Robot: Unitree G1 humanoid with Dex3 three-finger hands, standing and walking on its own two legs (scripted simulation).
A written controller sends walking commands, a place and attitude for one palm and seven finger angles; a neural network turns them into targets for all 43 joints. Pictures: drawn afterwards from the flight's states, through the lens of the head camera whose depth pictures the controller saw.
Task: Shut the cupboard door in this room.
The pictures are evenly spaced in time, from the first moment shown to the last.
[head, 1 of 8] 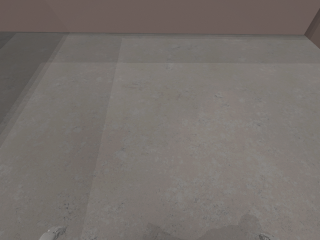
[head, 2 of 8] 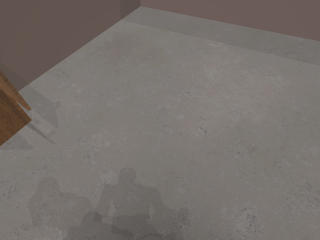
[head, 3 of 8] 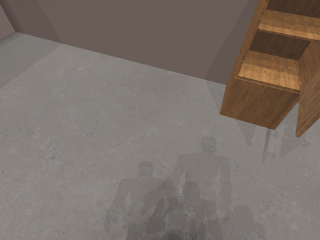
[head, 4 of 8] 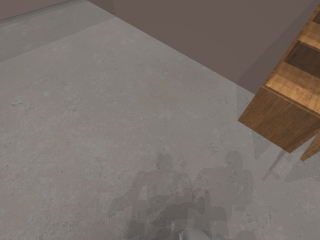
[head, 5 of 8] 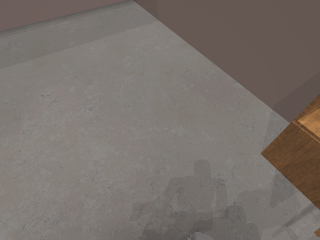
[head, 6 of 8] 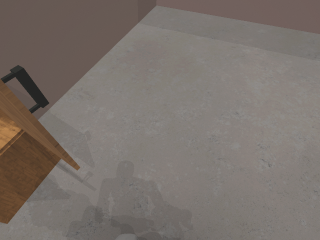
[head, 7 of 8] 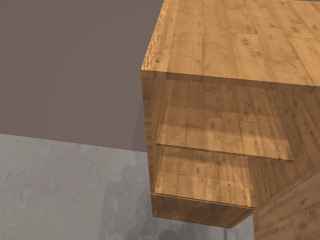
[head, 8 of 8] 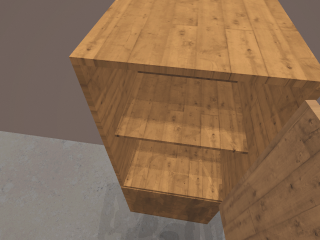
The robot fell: no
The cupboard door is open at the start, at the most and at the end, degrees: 82 100 100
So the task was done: no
